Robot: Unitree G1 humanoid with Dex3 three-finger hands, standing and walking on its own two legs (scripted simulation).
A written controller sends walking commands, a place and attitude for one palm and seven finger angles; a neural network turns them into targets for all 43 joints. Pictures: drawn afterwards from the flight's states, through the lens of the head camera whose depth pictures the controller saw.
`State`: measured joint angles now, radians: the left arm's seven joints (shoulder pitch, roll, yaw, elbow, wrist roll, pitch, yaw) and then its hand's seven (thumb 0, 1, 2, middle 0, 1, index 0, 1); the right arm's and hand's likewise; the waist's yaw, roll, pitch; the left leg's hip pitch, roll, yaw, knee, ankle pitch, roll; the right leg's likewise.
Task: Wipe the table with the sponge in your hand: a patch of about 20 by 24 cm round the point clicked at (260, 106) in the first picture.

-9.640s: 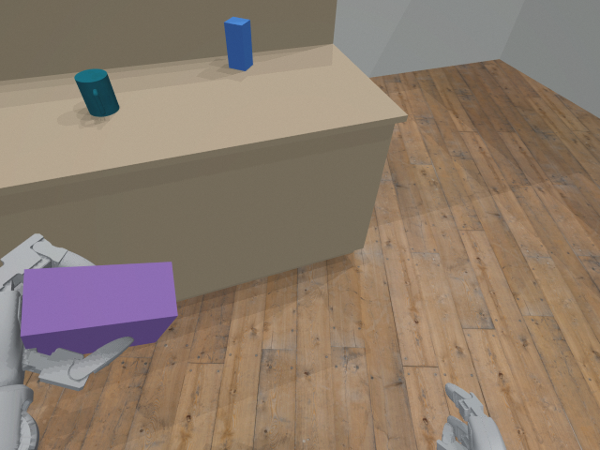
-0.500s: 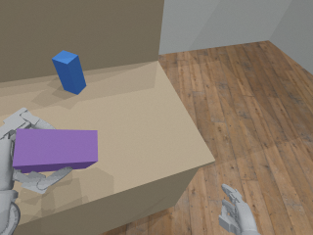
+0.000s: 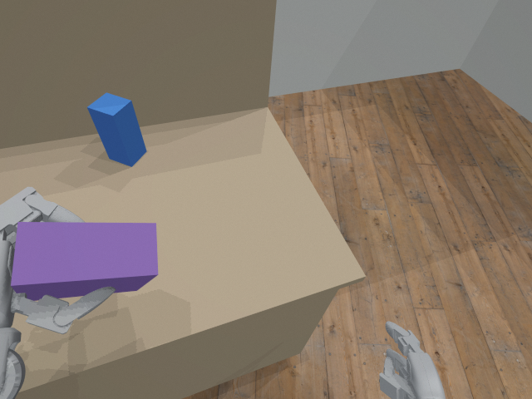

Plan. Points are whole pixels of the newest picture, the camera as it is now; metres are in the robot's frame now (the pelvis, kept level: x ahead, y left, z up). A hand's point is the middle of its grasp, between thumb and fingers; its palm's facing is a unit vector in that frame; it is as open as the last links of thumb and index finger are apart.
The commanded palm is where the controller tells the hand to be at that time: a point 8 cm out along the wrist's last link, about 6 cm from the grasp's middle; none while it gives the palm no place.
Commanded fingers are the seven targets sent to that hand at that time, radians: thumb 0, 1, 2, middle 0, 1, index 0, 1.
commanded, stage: turn the palm down, sponge in hand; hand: left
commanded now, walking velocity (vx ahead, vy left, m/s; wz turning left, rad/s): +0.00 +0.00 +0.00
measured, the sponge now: (108, 261) +0.23 +0.21 +0.14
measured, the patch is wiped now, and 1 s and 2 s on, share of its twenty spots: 0.00 0.00 0.00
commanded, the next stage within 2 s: none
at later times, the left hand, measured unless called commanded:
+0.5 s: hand (62, 306) +0.18 +0.23 +0.14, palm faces +0.38 -0.67 -0.64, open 9.9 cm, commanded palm +0.15 +0.27 +0.18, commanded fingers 0.00 0.10 1.30 -1.20 -1.60 -1.20 -1.60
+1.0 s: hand (70, 274) +0.21 +0.24 +0.14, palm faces +0.28 -0.43 -0.86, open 9.9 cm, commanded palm +0.18 +0.25 +0.18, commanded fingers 0.00 0.10 1.30 -1.20 -1.60 -1.20 -1.60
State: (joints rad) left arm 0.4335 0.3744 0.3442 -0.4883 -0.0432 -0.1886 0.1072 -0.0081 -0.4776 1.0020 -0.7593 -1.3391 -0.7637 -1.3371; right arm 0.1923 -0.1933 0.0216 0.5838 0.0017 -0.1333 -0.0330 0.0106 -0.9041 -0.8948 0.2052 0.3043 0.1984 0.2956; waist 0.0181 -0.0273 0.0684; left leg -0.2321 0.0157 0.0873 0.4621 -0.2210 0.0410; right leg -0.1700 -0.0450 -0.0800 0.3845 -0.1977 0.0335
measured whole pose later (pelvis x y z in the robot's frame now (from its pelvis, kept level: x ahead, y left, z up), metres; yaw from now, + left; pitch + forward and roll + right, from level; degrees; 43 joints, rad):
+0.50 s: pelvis -0.03 -0.06 -0.01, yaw +3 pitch -3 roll +0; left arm 0.30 0.51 0.34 -0.32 0.11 -0.13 0.03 -0.01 -0.48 1.00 -0.76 -1.34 -0.76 -1.34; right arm 0.16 -0.23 0.01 0.65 -0.01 -0.13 -0.06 0.01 -0.90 -0.89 0.20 0.30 0.20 0.30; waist 0.09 0.02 0.06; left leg -0.31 0.04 0.01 0.58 -0.22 -0.02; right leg -0.26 -0.01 -0.12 0.59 -0.29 -0.04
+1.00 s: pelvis +0.00 -0.06 -0.02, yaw +1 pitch +0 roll +0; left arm 0.38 0.60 0.34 -0.37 0.29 0.02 0.05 -0.01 -0.48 1.00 -0.76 -1.34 -0.76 -1.34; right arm 0.22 -0.29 -0.03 0.60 0.03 -0.04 -0.10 0.01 -0.91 -0.90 0.20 0.30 0.20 0.30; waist 0.09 0.08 0.00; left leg -0.33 0.04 0.01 0.63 -0.30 -0.03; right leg -0.30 0.01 -0.08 0.64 -0.35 -0.04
